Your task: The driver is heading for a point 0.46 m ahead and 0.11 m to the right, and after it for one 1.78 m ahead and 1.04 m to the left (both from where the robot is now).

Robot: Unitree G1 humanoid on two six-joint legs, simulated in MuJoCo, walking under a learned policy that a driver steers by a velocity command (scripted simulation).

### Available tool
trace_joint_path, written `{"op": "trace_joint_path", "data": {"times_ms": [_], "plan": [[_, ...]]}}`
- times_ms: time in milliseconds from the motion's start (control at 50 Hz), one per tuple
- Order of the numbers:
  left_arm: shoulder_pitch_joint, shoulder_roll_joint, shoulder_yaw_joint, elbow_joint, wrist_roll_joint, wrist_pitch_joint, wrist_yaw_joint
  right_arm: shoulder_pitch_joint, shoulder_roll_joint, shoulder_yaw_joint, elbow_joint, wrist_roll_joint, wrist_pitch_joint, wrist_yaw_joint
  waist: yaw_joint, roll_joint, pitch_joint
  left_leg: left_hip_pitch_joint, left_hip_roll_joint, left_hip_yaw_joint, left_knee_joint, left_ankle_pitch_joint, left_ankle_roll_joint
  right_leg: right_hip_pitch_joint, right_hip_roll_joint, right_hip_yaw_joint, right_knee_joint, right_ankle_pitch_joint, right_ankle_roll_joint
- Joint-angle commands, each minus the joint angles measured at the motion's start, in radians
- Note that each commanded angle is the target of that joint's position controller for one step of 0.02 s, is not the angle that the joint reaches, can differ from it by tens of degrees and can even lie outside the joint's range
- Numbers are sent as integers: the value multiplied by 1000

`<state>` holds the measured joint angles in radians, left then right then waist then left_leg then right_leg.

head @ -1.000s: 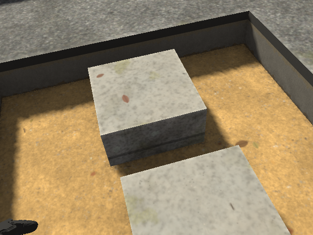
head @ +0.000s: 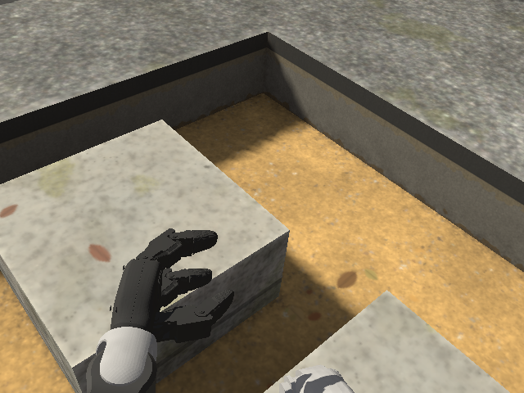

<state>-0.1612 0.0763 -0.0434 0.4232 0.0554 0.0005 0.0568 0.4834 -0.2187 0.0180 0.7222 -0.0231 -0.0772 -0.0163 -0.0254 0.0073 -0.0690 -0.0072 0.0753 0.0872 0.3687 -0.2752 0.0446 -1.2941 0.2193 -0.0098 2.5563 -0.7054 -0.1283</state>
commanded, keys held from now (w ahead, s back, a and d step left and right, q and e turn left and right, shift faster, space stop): w+shift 0.14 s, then w+e+shift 0.42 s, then q+shift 0.44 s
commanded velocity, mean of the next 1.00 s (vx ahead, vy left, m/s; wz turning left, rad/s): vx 0.76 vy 0.00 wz -0.16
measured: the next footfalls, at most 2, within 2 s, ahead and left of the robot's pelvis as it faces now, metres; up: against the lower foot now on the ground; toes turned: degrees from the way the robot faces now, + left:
right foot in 0.24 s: +0.20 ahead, -0.06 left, +0.30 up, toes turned -5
left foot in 0.74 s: +0.44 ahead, +0.30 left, +0.00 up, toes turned -27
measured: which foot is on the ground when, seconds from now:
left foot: down 0.00-0.26, up 0.28-0.72, down 0.74-1.00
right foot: up 0.00-0.22, down 0.24-0.64, up 0.66-1.00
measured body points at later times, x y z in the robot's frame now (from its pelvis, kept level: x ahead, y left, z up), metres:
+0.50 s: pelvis +0.23 +0.10 +0.18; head +0.25 +0.11 +0.63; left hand +0.33 +0.35 +0.03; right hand +0.46 -0.18 +0.18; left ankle +0.39 +0.25 -0.44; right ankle +0.16 -0.05 -0.45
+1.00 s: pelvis +0.51 +0.22 +0.01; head +0.60 +0.23 +0.45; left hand +0.85 +0.21 -0.04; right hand +0.26 +0.14 -0.07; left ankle +0.41 +0.32 -0.74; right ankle +0.59 +0.11 -0.59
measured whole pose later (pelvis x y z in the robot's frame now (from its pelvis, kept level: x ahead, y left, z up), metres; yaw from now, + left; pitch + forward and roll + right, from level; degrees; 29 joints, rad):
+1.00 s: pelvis +0.51 +0.22 +0.01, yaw -13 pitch +5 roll +0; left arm -0.21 0.04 -0.07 0.49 0.01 0.04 0.03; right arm 0.74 0.00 -0.02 1.03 -0.03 -0.06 -0.04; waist -0.20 -0.08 0.09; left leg 0.00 -0.14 -0.27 0.17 -0.15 0.10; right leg -0.96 0.07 -0.02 1.35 -0.37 -0.06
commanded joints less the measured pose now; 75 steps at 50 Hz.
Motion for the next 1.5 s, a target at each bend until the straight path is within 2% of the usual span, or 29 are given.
{"op": "trace_joint_path", "data": {"times_ms": [20, 60, 140, 240, 280, 300, 360, 420, 500, 620, 700, 740, 760, 780, 820, 860, 900, 940, 1000, 1060, 1080, 1100, 1120, 1180, 1260, 1380, 1420, 1460, 1500], "plan": [[-154, -56, -38, -156, 20, -29, -48, 224, -149, -59, 81, -19, 1, -20, 43, 115, 159, 208, 270, -211, -121, 702, 103, -446, -169, 16, 32, 18, -50], [-272, -17, -28, -203, -1, 2, -54, 81, -119, -60, 91, -2, -10, -50, 63, 40, 270, 32, 341, -339, -443, 78, 183, -412, -266, 38, -13, 29, -3], [-346, -76, -50, -173, -41, 19, -57, 311, -46, -35, 211, 24, 3, -57, -26, -146, 270, 161, 211, -153, -374, 548, 122, -336, -274, -113, -243, -4, -54], [260, 99, 33, 27, -89, 38, -25, 137, -240, -82, 97, 52, 6, -53, 255, 252, -67, -210, 263, 91, 282, 2804, 71, 802, -75, -29, -830, -464, -179], [600, 367, 127, 177, -39, 68, -1, -239, -298, -132, -143, 77, 9, 4, 440, -176, -116, -751, -110, 3, 1215, 1248, 33, 1081, -261, 984, -1725, -734, -435], [399, 335, 137, 151, -49, 77, 34, -455, -241, -127, -213, -9, -16, 34, 340, -217, -109, -872, -215, -185, 1501, 233, 24, 992, -319, 1316, -2030, -298, -443], [121, 139, 83, 242, -20, 9, 59, -336, 69, -27, -286, -8, 39, 23, -34, 27, 267, -835, -80, -427, 1450, -249, 31, 244, -343, 948, -1729, -84, -206], [34, 167, 74, 272, 23, -45, 33, -92, 5, -27, -228, 20, 81, 1, -232, 89, 131, -497, -59, -162, 1053, 149, -83, 108, -249, 375, -1695, 105, -47], [294, 285, 120, 357, -26, -50, 25, -72, -84, -54, -176, 28, 88, 39, -115, -32, -14, -374, -22, -154, 821, 360, -64, 453, -218, 335, -1572, 21, -56], [373, 320, 175, 309, 33, -44, 49, -154, -90, -33, -229, -16, 26, 9, -56, -134, -44, -511, -51, -181, 487, 236, -6, 840, -221, 425, -1204, 417, 54], [202, 79, 119, 219, -21, 19, 100, 182, -99, -22, -15, 66, 67, -6, -181, -113, 87, 15, 261, -324, -582, 1248, -27, 721, 124, 374, -468, -227, 78], [101, 69, 130, 100, -43, 38, 73, 369, -78, 14, 151, 45, 60, 21, -102, 180, 82, 339, 184, -283, -171, 1912, -204, 365, 195, 263, -16, -329, 108], [351, 74, 115, 21, -31, 7, 49, 208, -185, -15, 160, -10, 44, 36, 231, 637, 110, 493, 117, -225, 106, 2285, -220, 103, -17, -5, -177, -291, 140], [236, 69, 94, 35, 7, -17, 38, 333, -84, -31, 222, 4, 32, 2, 74, 701, 125, 555, 65, -242, 95, 2231, -145, -121, -76, -142, -57, -275, 140], [-70, -31, 30, -20, 26, -26, -11, 448, 65, -6, 294, -5, 16, -66, -74, 387, 76, 445, 87, -454, 19, 1741, 48, -214, -146, -103, -182, -153, 116], [7, 184, 69, -52, -2, -8, -48, 130, -172, -95, 214, -28, -38, -97, 72, 70, 1, 404, 488, -733, 0, 1415, 281, -245, -320, 259, -378, 95, 71], [-143, 220, 63, -26, -9, -12, -58, 240, -4, -57, 231, 38, -20, -38, -54, -131, -2, 194, 101, -452, -41, 1203, 118, 46, -217, -85, -859, 323, 90], [-123, 100, 25, -48, -12, 19, -34, 314, 51, -56, 255, -1, -14, -16, -72, 64, -16, 7, -22, -435, -54, 1420, 43, 403, -129, -124, -1124, 487, 81], [49, 101, 42, -22, -96, 40, 12, 100, -14, -113, 191, -15, 5, -24, 83, 324, -134, -10, -97, -499, 126, 1765, -35, 811, -78, -21, -1601, 365, 48], [756, 359, 132, 234, -71, -14, 25, -260, -265, -218, 48, 52, -25, -4, 545, -52, -341, 45, -326, -220, 816, 1686, -328, 1443, -4, -179, -2455, 1250, 47], [834, 328, 129, 370, -130, -12, 72, -431, -190, -225, -20, 72, -32, 18, 542, -374, -293, -174, -432, -135, 1265, 59, -236, 1602, -292, 9, -2523, 1724, -24], [797, 266, 99, 374, -14, -42, 102, -455, -45, -198, -168, 66, -11, 19, 297, -398, -202, -934, -403, -183, 1773, -646, -214, 1964, -528, 268, -1980, 2679, -171], [786, 234, 94, 399, 37, -79, 97, -336, -10, -179, -197, 140, 9, 19, 173, -319, -453, -1173, -267, -374, 1947, -641, -159, 2278, -755, 500, -1918, 2520, -322], [596, 100, 83, 418, 25, -102, 93, -570, 166, -63, -236, 21, 67, 15, 94, 77, -239, -1323, -191, -308, 1975, -503, -40, 1993, -577, 432, -2024, 1619, -231], [675, 188, 105, 480, 2, -156, 61, -746, 284, 7, -434, -76, 169, -17, 23, -170, 42, -1608, -179, -336, 2636, -786, 4, 1478, -757, 503, -2247, 1445, -214], [417, 412, 119, 326, -41, -104, 13, -872, 17, -18, -552, 21, 193, 45, -54, 5, -47, -486, -62, 111, 1313, -205, -44, 804, -441, -157, -2668, 1295, -6], [625, 514, 150, 357, -38, -79, -3, -669, 61, 1, -491, 99, 228, 24, -7, -292, -188, -493, -152, 80, 1160, -675, 20, 1251, -507, -197, -2278, 2123, -60], [539, 540, 164, 245, -32, -20, -54, -418, -71, -66, -401, 71, 235, -14, -147, -117, -351, -197, -168, -202, 892, -448, 111, 1042, -417, -230, -1843, 1736, -7], [222, 299, 128, 29, 34, 18, -91, -419, -248, -138, -398, 16, 234, -43, -200, 259, -266, -387, 81, -1079, 133, -936, 199, 539, -102, -19, -793, 320, 78]]}}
